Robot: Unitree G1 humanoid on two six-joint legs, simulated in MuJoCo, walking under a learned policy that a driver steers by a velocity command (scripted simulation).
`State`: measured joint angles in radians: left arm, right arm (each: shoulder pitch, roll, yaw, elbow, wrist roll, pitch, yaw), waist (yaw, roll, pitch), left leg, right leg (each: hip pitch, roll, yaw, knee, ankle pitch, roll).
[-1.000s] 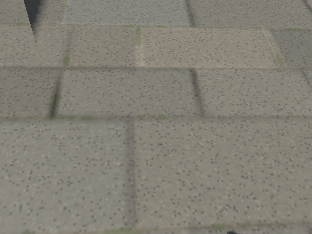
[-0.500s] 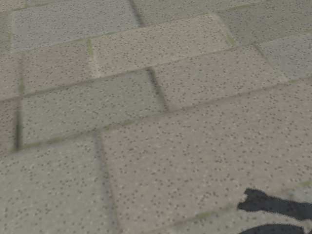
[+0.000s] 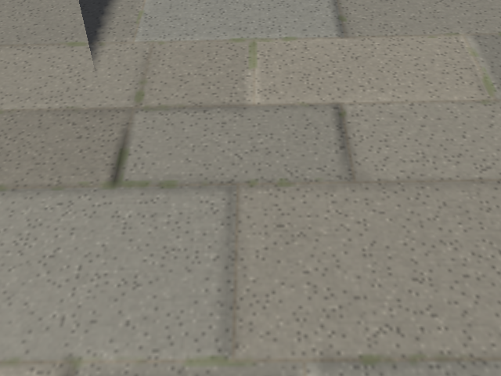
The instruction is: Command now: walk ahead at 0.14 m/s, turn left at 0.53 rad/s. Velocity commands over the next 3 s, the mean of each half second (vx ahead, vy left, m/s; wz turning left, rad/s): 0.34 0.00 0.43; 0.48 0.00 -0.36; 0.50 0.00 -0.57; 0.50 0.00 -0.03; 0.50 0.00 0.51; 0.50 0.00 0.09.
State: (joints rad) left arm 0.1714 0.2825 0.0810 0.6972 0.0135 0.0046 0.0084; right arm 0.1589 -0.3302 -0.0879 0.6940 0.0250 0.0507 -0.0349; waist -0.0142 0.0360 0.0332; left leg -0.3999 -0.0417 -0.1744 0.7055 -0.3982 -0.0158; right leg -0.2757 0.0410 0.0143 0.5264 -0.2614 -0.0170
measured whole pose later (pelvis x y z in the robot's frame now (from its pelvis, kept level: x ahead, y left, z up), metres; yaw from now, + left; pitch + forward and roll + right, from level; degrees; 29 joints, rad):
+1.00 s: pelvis +0.37 +0.14 -0.02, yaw -1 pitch +2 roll +1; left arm 0.06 0.25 0.04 0.66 -0.03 -0.03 -0.07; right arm 0.37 -0.28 -0.08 0.82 0.01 -0.04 -0.03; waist -0.06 -0.02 0.05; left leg 0.14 0.02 0.29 0.37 -0.48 -0.01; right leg -0.55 0.00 -0.08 0.61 -0.11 -0.11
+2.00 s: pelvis +0.90 +0.04 +0.00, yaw -18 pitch +2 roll +0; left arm 0.04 0.26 0.03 0.62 0.00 -0.10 -0.02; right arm 0.43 -0.30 -0.05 0.83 0.03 -0.05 0.00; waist -0.09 0.01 0.02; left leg -0.21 -0.01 -0.09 0.81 -0.49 0.01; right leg -0.41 0.00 0.00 0.53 -0.16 -0.02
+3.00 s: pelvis +1.44 +0.01 -0.01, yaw -1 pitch +3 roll +1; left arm 0.11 0.28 0.03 0.70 -0.01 -0.08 -0.06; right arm 0.34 -0.31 -0.06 0.79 0.00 -0.04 -0.01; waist -0.05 -0.02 0.01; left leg 0.08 -0.05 0.03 0.36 -0.46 0.04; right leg -0.51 0.00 -0.03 0.53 -0.05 -0.08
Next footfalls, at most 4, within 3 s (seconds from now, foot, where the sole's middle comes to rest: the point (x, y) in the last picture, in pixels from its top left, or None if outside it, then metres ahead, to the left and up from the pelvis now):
0.48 left None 0.20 0.23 -0.77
1.02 right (247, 347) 0.55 0.06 -0.77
1.48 left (196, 250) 0.86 0.21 -0.77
1.94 right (297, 216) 0.97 -0.11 -0.77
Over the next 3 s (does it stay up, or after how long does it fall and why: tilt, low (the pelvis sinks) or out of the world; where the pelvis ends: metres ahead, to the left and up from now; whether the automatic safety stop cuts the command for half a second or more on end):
stays up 1.44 0.01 -0.01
